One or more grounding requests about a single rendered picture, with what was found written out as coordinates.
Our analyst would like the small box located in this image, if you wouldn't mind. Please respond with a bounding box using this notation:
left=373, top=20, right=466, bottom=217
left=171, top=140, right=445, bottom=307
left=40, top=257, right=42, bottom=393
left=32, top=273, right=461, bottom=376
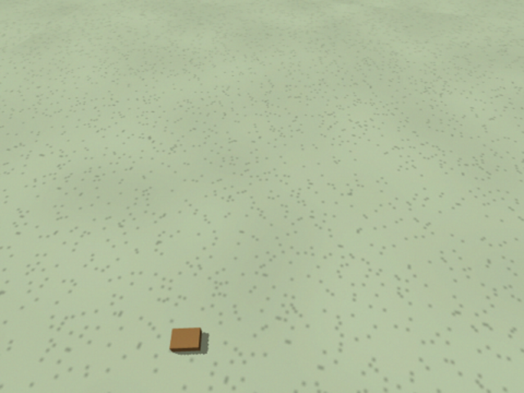
left=169, top=327, right=202, bottom=352

